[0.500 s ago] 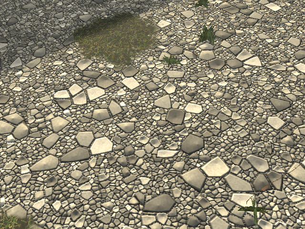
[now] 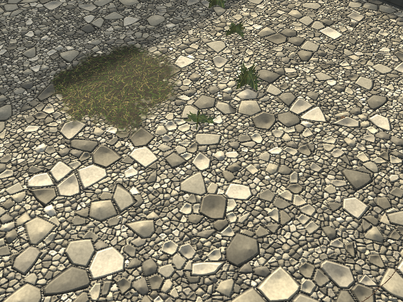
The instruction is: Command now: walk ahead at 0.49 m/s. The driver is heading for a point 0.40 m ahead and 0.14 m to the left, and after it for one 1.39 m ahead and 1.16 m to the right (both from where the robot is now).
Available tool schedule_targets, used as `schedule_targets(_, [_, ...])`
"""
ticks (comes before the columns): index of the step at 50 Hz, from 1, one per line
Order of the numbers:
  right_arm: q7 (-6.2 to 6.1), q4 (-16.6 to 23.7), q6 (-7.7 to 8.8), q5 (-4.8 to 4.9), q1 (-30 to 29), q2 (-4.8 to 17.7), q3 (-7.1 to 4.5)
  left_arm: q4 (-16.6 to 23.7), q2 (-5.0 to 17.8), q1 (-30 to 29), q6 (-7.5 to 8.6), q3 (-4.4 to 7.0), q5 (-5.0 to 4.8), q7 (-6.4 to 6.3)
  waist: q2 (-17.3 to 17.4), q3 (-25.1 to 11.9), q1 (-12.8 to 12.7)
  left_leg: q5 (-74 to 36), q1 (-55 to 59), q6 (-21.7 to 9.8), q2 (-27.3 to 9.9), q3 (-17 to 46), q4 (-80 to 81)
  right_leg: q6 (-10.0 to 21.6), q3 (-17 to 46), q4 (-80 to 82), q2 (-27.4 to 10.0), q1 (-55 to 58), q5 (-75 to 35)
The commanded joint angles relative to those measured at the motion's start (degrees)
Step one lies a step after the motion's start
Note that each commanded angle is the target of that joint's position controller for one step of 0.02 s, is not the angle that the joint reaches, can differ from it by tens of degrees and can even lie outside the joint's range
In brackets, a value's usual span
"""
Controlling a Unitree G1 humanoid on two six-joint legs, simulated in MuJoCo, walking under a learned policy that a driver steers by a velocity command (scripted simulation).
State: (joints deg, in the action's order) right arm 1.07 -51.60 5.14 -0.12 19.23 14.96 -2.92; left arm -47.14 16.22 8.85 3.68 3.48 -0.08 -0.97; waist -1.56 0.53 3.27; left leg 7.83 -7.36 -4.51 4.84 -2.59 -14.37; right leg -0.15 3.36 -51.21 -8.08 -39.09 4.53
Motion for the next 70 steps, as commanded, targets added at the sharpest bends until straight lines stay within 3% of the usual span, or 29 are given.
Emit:
schedule_targets(1, [-0.98,3.8,0.8,0.58,-3.2,9.7,-1.95,3.0,2.3,-2.3,0.82,0.21,0.03,0.34,3.6,2.3,-1.5,-0.2,-5.0,-8.2,-15.6,9.8,9.7,-1.1,-0.5,9.3,0.2,2.7,-8.7])
schedule_targets(7, [-1.22,0.7,-0.82,1.48,3.0,10.4,-2.15,6.4,2.7,-11.6,1.92,-0.33,-0.86,2.03,4.0,3.9,1.5,-0.9,2.8,-7.3,-17.9,10.7,4.5,-0.7,-1.2,21.0,3.1,4.9,-5.9])
schedule_targets(9, [-1.4,0.7,-1.45,1.55,2.5,11.3,-2.52,6.4,4.5,-9.8,2.61,0.17,-1.01,2.41,5.4,3.0,-0.2,-2.3,4.5,-6.4,-19.1,13.1,1.3,0.3,-1.2,23.6,4.1,9.1,-1.7])
schedule_targets(11, [-1.41,1.1,-1.89,1.35,1.3,10.2,-2.07,3.5,7.8,0.4,3.15,1.88,-0.9,2.01,5.6,-2.7,-5.8,-12.4,2.5,-4.1,-15.8,11.5,-9.7,2.6,-2.8,26.5,5.8,24.4,1.0])
schedule_targets(12, [-1.24,2.5,-1.68,0.44,0.7,6.6,-0.71,1.5,11.8,11.0,3.34,3.24,0.12,1.45,1.9,-11.5,-10.2,-7.9,-5.8,-1.9,-11.9,8.4,-25.8,6.1,4.1,24.2,-1.7,40.9,0.6])
schedule_targets(13, [-1.07,4.1,-0.53,0.44,6.7,0.4,1.05,0.0,17.9,16.6,2.56,4.81,0.63,1.18,-13.3,-19.4,-8.4,15.7,-28.3,2.7,-2.6,2.2,-46.9,14.1,26.9,27.2,-15.9,61.9,6.9])
schedule_targets(14, [-1.16,3.3,0.29,1.88,5.6,4.8,0.07,-0.1,12.4,17.7,2.41,3.52,0.5,1.32,-12.4,-20.7,-10.1,25.2,-35.0,2.9,-3.6,9.3,-56.2,15.5,36.1,32.8,-16.8,60.8,14.9])
schedule_targets(15, [-1.2,4.4,0.52,3.05,1.2,9.1,-1.24,0.7,8.8,13.4,2.52,2.31,0.37,1.27,-8.1,-12.6,-9.7,20.8,-38.5,2.2,-6.5,10.4,-59.1,12.7,27.3,33.7,-14.8,54.4,15.3])
schedule_targets(18, [-1.55,5.1,-0.91,2.1,-2.3,7.4,-1.96,1.2,3.4,3.8,2.84,0.65,0.56,1.44,-5.7,-2.5,-5.2,9.2,-33.2,2.6,-12.0,9.2,-53.1,9.0,10.1,39.4,-8.3,37.4,5.9])
schedule_targets(25, [-0.6,8.5,-3.2,1.56,-6.6,3.3,-1.59,-1.3,6.1,3.8,3.27,1.82,1.04,0.39,-2.3,1.8,-3.7,-4.2,-33.6,4.3,-12.4,8.0,-40.1,9.7,-5.6,44.1,-6.8,33.3,-7.9])
schedule_targets(32, [1.25,13.3,-1.65,0.85,-20.8,2.3,-0.2,-6.4,8.9,12.0,1.39,2.29,-1.63,0.81,-0.4,6.0,-6.8,-5.7,-31.4,2.4,-10.1,2.5,-20.0,11.0,-4.7,42.7,-8.2,40.3,-10.1])
schedule_targets(35, [1.59,13.2,-0.95,1.18,-18.8,5.4,-1.23,-7.2,10.6,11.3,0.48,2.77,-1.8,0.73,-2.8,3.3,-3.5,-1.2,-23.7,0.9,-7.7,1.7,-16.0,9.4,-3.1,36.8,-9.1,43.3,-19.7])
schedule_targets(37, [0.72,8.4,-0.71,0.91,-3.4,10.2,-3.94,-7.2,9.0,10.1,0.15,2.08,-1.57,0.58,-2.8,-6.6,4.5,-4.7,1.1,-1.7,-5.5,0.1,-14.8,6.1,-6.4,19.1,-4.2,35.7,-27.8])
schedule_targets(38, [-0.41,6.6,-1.08,0.07,6.9,15.2,-5.41,-5.5,5.3,10.8,0.39,0.64,0.16,0.66,5.2,-16.5,7.4,-6.8,19.9,-5.1,-18.0,13.5,-17.2,3.4,-8.5,-0.5,0.3,22.1,-7.2])
schedule_targets(39, [-0.32,6.5,-1.25,-0.54,6.2,17.1,-5.15,-5.5,-1.8,18.0,1.35,-1.18,-0.68,1.05,18.5,-24.5,2.3,4.7,31.9,-12.7,-29.7,38.5,-8.5,1.1,-2.8,-17.3,9.2,4.9,29.6])
schedule_targets(40, [-0.16,7.1,-0.99,-0.39,4.4,11.4,-3.74,-5.9,5.3,13.4,1.93,0.69,-2.53,1.1,11.0,-19.9,4.3,9.6,26.6,-10.7,-28.3,38.1,-4.2,1.5,3.4,-23.0,6.8,0.1,29.6])
schedule_targets(41, [-0.23,7.1,-0.63,-0.01,0.4,9.1,-2.96,-4.1,6.7,9.0,2.11,1.4,-3.41,1.03,10.4,-11.0,3.1,8.6,19.3,-8.3,-26.7,29.1,-2.9,2.2,2.2,-23.5,4.2,-3.6,24.6])
schedule_targets(43, [0.1,7.0,0.22,-0.01,-6.5,5.1,-2.06,-4.3,5.3,7.4,1.32,1.8,-2.05,0.09,7.5,-3.8,-0.7,1.6,5.9,-5.8,-22.3,17.2,1.0,2.2,1.6,-18.8,0.2,0.8,15.5])
schedule_targets(45, [0.11,6.2,1.02,-0.74,-8.8,3.4,-2.0,-4.9,2.8,9.8,-0.32,1.76,-2.18,0.24,8.2,-2.5,-3.3,-1.9,0.3,-5.2,-20.6,10.8,4.3,2.2,2.1,-17.1,-1.3,5.8,11.4])
schedule_targets(52, [-1.89,3.3,1.28,-0.96,-6.9,6.9,-3.24,-0.6,1.2,1.4,-1.74,1.42,-1.24,1.33,4.6,2.8,-3.2,-8.9,0.7,-5.3,-20.0,-2.4,8.3,0.9,1.4,-0.7,-0.9,-0.1,-3.1])
schedule_targets(59, [-2.5,1.3,-0.75,0.88,-2.2,9.9,-4.35,5.0,1.3,-9.8,-1.74,0.56,-1.1,3.92,3.6,5.9,0.0,-15.0,11.1,-3.6,-22.5,-9.2,4.6,3.6,-5.4,12.7,1.4,-0.9,-1.6])
schedule_targets(61, [-2.57,1.6,-1.53,1.4,-3.2,11.5,-4.78,5.8,2.9,-8.2,-1.96,1.32,-1.22,4.29,5.3,3.5,-2.0,-31.6,13.3,-2.5,-22.7,-10.8,-1.6,5.6,-8.5,13.4,4.5,4.3,3.8])
schedule_targets(63, [-2.57,2.3,-2.49,2.12,-5.2,12.8,-5.04,4.1,6.3,1.9,-2.27,3.42,-1.65,4.12,6.1,-2.6,-8.4,-46.4,11.9,-0.6,-21.1,-12.6,-17.3,8.5,-11.7,15.4,9.7,18.4,6.7])
schedule_targets(64, [-2.59,2.7,-2.55,1.98,-5.2,12.0,-4.58,1.4,10.2,11.6,-2.5,5.63,-1.76,3.29,4.0,-7.7,-13.0,-40.2,4.3,1.8,-18.6,-13.4,-31.5,10.8,-9.9,18.9,11.7,34.0,3.9])
schedule_targets(65, [-2.57,4.7,-1.97,-0.42,-3.7,5.9,-2.82,0.2,16.6,15.7,-2.94,7.24,-1.89,2.04,-8.9,-10.2,-10.9,-2.5,-15.9,5.3,-12.7,-13.1,-51.9,16.1,12.0,21.7,-0.6,49.0,5.8])
schedule_targets(66, [-2.08,7.3,0.37,-0.09,-2.1,2.4,-1.29,2.7,18.2,13.4,-1.66,6.68,-1.2,2.64,-12.7,-19.1,-6.8,27.7,-31.8,6.8,-2.0,1.2,-65.5,26.0,44.6,32.9,-10.8,60.0,18.0])
schedule_targets(67, [-1.4,8.5,2.28,2.36,-9.5,7.4,-2.31,2.9,12.8,13.4,-0.66,5.04,-0.84,3.24,-4.4,-16.0,-10.1,24.1,-38.5,5.3,-5.0,7.7,-67.3,22.6,41.8,37.2,-10.7,59.1,17.6])
schedule_targets(68, [-1.17,9.1,3.32,3.17,-11.5,7.6,-2.29,2.8,10.4,11.4,0.11,4.37,-0.88,3.23,-3.2,-9.6,-8.8,18.7,-40.2,3.6,-7.5,7.1,-63.8,20.4,33.1,36.6,-8.8,52.8,13.7])
schedule_targets(70, [-2.05,7.2,3.26,0.58,-10.3,8.2,-3.02,4.5,6.1,3.8,0.61,3.1,-0.88,2.85,0.6,-4.4,-4.0,11.4,-32.3,3.6,-11.9,7.7,-53.9,16.9,21.1,36.5,-3.8,38.1,2.7])
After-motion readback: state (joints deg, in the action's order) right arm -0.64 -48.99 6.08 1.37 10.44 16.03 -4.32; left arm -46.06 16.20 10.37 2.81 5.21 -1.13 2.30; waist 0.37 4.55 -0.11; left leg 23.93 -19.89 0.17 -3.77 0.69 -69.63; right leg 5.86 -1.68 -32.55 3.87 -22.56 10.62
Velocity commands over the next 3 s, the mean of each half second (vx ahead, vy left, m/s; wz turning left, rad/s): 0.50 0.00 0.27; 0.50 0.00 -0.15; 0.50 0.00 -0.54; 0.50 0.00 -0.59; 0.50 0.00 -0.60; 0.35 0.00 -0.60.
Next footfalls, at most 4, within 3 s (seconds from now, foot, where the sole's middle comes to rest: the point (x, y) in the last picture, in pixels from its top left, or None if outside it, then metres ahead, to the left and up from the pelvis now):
0.24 right None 0.29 -0.17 -0.78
0.74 left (160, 294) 0.54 0.14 -0.78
1.28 right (225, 214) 0.84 -0.11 -0.78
1.78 left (194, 148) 1.18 0.00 -0.78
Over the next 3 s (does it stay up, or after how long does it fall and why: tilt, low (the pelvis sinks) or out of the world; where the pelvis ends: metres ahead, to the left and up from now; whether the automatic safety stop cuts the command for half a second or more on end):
stays up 1.45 -0.43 -0.01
